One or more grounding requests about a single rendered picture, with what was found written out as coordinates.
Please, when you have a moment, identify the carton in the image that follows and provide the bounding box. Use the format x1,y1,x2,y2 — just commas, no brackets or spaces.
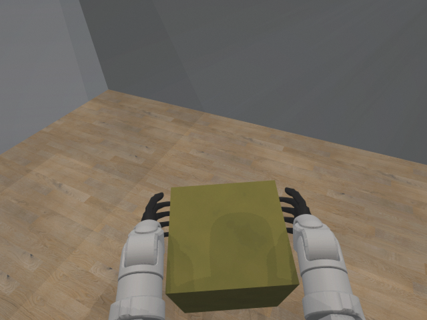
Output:
165,180,300,313

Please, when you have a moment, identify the robot right forearm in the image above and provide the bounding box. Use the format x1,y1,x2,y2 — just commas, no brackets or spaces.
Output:
293,214,366,320

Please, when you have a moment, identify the robot right hand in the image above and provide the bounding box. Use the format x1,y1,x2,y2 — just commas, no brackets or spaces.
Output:
279,187,311,234

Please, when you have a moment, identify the robot left forearm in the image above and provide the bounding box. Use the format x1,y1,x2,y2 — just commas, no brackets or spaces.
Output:
108,219,165,320

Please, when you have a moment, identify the robot left hand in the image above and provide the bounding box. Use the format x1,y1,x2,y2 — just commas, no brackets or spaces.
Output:
141,192,170,237

